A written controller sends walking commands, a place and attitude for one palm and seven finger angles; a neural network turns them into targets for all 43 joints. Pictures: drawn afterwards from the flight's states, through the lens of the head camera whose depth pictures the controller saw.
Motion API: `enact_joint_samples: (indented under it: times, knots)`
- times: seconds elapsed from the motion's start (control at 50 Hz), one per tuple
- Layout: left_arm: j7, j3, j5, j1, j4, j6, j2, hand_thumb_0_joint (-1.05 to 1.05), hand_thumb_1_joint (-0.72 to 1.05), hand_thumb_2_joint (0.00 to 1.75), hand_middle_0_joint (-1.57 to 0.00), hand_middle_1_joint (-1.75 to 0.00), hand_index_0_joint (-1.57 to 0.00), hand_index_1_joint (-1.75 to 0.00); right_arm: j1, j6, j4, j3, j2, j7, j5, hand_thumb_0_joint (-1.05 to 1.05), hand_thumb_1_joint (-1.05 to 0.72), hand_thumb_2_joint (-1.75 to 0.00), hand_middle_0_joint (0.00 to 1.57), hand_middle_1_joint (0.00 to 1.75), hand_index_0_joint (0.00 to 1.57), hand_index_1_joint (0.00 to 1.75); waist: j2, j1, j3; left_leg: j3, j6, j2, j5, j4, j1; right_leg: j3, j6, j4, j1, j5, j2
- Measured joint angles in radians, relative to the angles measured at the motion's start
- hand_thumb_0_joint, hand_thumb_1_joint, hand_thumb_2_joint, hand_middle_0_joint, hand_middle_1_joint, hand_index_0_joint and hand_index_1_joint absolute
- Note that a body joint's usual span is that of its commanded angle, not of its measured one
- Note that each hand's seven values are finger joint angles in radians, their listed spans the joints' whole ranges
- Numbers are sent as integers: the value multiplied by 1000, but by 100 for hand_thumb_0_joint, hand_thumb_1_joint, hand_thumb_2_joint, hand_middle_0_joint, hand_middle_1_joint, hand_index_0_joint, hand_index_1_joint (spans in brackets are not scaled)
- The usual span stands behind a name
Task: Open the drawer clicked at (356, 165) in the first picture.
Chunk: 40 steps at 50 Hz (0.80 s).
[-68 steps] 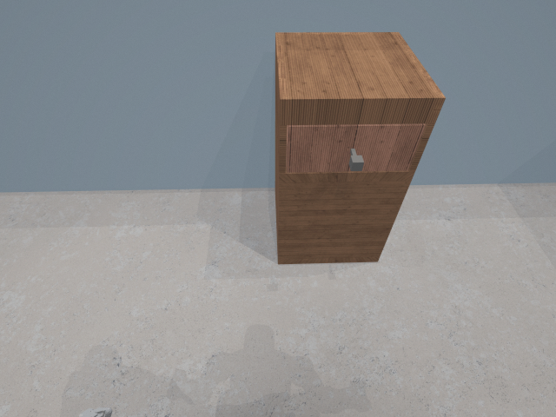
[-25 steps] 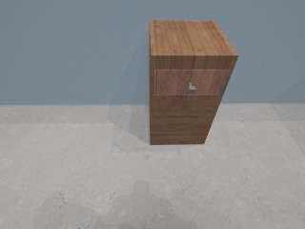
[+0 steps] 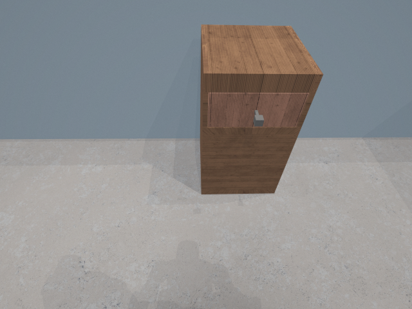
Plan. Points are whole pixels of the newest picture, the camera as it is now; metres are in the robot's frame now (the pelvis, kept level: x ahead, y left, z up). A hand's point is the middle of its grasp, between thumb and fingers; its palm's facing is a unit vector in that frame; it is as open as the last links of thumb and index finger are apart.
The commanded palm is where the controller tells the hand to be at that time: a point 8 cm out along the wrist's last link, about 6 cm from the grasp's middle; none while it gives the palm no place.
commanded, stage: look at it before walking up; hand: left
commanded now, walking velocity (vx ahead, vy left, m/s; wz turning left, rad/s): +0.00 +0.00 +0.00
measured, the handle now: (257, 117) +0.84 -0.16 -0.16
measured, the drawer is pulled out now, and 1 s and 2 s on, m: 0.00 0.00 0.00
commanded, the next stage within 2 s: walk to a spot facing it in 0.08 s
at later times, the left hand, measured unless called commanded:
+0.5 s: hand out of the picture +0.04 +0.19 -0.18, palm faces -0.09 -0.97 -0.25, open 7.4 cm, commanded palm none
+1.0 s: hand out of the picture +0.10 +0.18 -0.17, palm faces -0.31 -0.92 -0.23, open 7.4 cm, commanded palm none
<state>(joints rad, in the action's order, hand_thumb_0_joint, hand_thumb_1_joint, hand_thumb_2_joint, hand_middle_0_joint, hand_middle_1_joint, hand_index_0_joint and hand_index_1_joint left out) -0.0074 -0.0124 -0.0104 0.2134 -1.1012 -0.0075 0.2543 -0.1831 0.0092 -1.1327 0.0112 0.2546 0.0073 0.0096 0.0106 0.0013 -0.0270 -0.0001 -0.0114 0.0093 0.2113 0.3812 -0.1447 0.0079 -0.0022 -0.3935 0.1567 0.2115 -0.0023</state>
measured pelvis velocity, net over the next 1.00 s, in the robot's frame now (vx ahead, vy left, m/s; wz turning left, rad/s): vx -0.03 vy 0.01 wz -0.42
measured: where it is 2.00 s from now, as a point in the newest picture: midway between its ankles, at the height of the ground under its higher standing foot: outside the picture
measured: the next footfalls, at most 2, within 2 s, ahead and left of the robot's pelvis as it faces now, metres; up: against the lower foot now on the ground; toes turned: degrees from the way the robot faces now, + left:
left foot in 1.04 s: +0.05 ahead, +0.11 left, +0.00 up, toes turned -27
right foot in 1.52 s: -0.12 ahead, -0.08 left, +0.00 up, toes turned -50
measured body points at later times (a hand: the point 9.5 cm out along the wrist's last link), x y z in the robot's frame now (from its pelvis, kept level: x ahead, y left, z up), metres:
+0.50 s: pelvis -0.01 -0.01 -0.02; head +0.01 -0.02 +0.43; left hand +0.05 +0.24 -0.16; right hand +0.02 -0.26 -0.17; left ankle +0.00 +0.13 -0.75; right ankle +0.00 -0.10 -0.74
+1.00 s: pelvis -0.03 +0.01 -0.01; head +0.00 +0.01 +0.44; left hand +0.11 +0.23 -0.15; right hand -0.01 -0.28 -0.13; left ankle +0.01 +0.14 -0.73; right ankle +0.00 -0.10 -0.75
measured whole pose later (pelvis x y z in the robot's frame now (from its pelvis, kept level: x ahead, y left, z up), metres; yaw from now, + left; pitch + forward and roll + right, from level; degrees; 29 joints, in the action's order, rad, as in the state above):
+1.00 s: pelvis -0.03 +0.01 -0.01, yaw -24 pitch +1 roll +0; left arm 0.01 0.07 -0.03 0.26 -0.92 0.05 0.22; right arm -0.12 -0.03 -0.91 -0.05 0.23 0.03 0.00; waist 0.02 -0.05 -0.03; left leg -0.03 -0.04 0.00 0.40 0.70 -0.32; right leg 0.20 -0.04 -0.45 0.33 0.12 -0.14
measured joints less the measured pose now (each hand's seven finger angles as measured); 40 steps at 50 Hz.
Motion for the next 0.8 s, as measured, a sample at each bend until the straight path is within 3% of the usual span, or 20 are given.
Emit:
enact_joint_samples:
  times: [0.24,0.42,0.5,0.54,0.6,0.64,0.7,0.8]
  knots:
    - [-4,2,1,7,-3,2,-9,0,90,89,-20,-30,-20,-30,-2,1,-1,0,-12,6,0,0,-91,-90,20,30,20,30,-1,-5,4,7,4,-3,7,-4,13,7,4,0,-9,7,3]
    - [10,42,-5,35,54,51,-31,0,90,89,-20,-30,-20,-30,6,-22,71,-29,-51,19,2,0,-91,-90,20,30,20,30,9,-19,-15,90,1,20,72,112,-46,84,-1,-164,108,59,-25]
    - [20,64,-8,45,87,65,-38,0,91,89,-20,-30,-20,-30,7,-25,103,-45,-56,19,7,0,-91,-90,20,30,20,30,6,-30,-38,146,-9,44,111,177,-55,20,0,-318,174,157,-13]
    - [25,71,-12,55,105,57,-47,0,91,89,-20,-30,-20,-30,3,-29,116,-52,-47,18,8,0,-91,-90,20,30,20,30,-20,-30,-44,156,-20,75,149,252,-80,-13,-23,-285,159,110,-19]
    - [14,69,-12,55,125,39,-64,0,91,89,-20,-30,-20,-30,4,-53,124,-61,-33,19,4,0,-91,-90,20,30,20,30,-49,-25,-46,69,-25,62,260,523,-201,-25,-70,-282,168,109,-46]
    - [9,68,-9,56,136,37,-74,0,91,89,-20,-30,-20,-30,13,-61,128,-65,-27,17,5,0,-91,-90,20,30,20,30,-51,-31,-48,34,-28,46,232,645,-261,-12,-78,-230,156,80,-60]
    - [8,67,-7,60,145,37,-82,0,90,89,-20,-30,-20,-30,27,-59,144,-67,-23,14,9,0,-91,-90,20,30,20,30,-43,-32,-43,16,-40,37,179,686,-304,20,-81,-150,143,22,-74]
    - [13,70,-7,64,158,37,-79,0,90,89,-21,-30,-21,-30,47,-55,171,-67,-20,17,9,0,-91,-90,20,30,20,30,-24,-36,-28,-8,-53,31,163,624,-302,81,-78,-75,136,-38,-94]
